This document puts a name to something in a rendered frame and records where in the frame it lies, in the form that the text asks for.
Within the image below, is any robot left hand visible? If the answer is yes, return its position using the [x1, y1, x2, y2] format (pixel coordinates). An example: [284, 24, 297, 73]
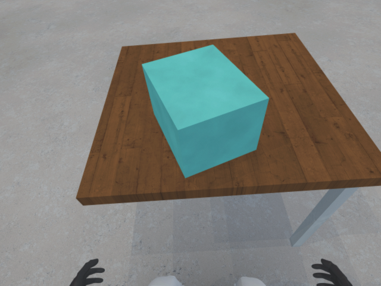
[70, 259, 105, 286]

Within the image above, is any table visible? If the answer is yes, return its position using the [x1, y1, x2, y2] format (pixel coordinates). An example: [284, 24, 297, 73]
[76, 33, 381, 247]

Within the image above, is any robot right hand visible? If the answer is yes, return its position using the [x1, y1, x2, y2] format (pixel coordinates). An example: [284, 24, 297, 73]
[311, 259, 352, 286]

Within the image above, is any carton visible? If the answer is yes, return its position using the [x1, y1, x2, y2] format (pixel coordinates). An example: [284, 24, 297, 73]
[142, 45, 269, 178]

